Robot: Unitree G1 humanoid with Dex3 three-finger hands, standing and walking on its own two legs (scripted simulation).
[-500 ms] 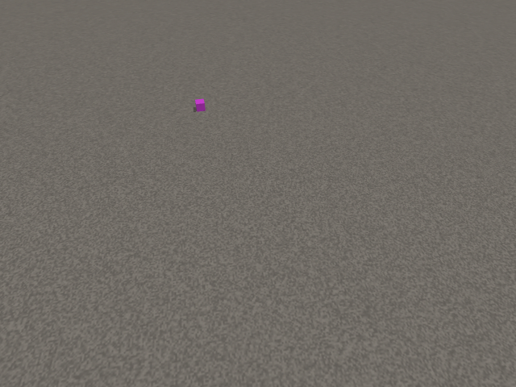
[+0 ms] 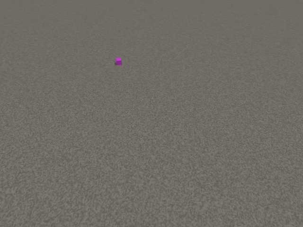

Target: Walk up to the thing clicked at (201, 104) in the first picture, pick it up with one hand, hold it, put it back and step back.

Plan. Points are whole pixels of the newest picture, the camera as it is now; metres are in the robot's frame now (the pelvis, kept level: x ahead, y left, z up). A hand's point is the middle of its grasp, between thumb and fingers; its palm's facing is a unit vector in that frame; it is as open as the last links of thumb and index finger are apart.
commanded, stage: stand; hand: left
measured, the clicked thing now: (118, 61) +2.01 +0.39 -0.75
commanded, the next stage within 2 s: walk up in 0.62 s
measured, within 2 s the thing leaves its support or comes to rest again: neither
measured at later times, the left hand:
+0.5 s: hand out of the picture +0.08 +0.25 -0.16, palm faces -0.03 -0.94 -0.34, open 7.4 cm
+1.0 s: hand (46, 204) +0.24 +0.33 -0.14, palm faces -0.38 -0.80 -0.46, open 7.4 cm
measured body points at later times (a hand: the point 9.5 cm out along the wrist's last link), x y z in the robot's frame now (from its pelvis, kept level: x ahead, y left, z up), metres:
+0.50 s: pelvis +0.01 +0.00 +0.00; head +0.01 +0.00 +0.45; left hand +0.08 +0.30 -0.13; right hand +0.08 -0.30 -0.13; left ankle +0.01 +0.11 -0.75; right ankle +0.01 -0.13 -0.75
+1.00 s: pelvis +0.09 +0.05 -0.01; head +0.11 +0.04 +0.44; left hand +0.26 +0.37 -0.11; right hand +0.05 -0.29 -0.11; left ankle +0.00 +0.17 -0.75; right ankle +0.07 -0.10 -0.70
